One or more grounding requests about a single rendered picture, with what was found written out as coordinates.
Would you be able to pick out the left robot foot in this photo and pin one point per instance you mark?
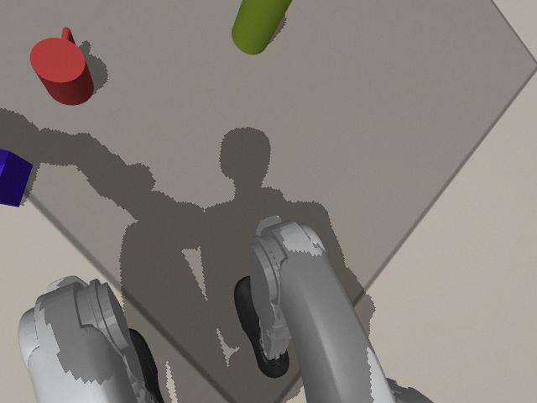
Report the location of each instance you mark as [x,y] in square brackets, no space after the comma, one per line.
[149,369]

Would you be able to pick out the right robot hand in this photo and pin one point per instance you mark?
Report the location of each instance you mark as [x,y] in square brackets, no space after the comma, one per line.
[403,395]

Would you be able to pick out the right robot foot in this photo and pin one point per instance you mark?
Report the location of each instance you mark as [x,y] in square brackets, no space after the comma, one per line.
[249,320]

